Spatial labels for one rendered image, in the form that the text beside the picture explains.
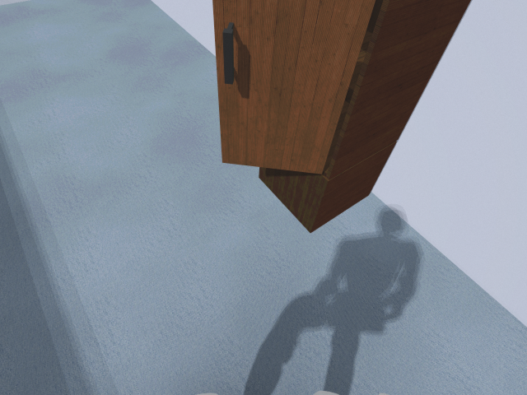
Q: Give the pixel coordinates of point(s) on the handle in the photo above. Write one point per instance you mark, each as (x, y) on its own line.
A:
(228, 53)

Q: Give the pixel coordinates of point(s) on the cupboard door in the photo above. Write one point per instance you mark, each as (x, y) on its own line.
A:
(293, 64)

